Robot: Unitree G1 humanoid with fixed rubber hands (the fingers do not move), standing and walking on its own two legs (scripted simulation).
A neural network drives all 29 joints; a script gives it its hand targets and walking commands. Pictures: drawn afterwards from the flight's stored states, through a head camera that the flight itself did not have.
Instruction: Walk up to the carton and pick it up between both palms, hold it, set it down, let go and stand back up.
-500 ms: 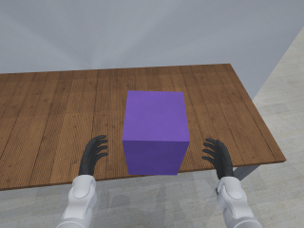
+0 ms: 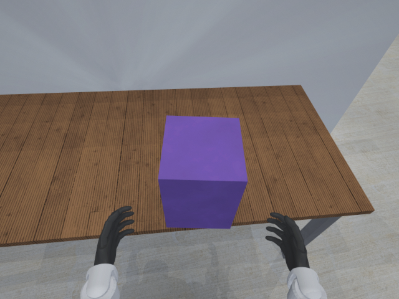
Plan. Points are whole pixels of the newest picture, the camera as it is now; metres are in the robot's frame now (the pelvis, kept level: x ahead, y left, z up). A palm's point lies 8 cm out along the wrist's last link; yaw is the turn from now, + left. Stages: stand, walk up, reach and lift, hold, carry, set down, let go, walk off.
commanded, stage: set down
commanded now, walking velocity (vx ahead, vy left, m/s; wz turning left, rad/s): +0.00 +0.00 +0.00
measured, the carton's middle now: (200, 176) +0.42 +0.02 -0.04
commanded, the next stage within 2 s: let go in 0.92 s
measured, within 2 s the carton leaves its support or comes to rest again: neither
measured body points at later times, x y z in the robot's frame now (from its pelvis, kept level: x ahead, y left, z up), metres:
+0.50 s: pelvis +0.02 -0.01 +0.01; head +0.04 +0.01 +0.46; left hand +0.22 +0.21 -0.07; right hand +0.21 -0.19 -0.06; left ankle +0.04 +0.13 -0.72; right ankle +0.03 -0.08 -0.72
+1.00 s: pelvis +0.04 -0.01 +0.02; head +0.05 +0.02 +0.47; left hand +0.21 +0.23 -0.06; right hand +0.21 -0.21 -0.05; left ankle +0.04 +0.13 -0.72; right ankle +0.03 -0.08 -0.72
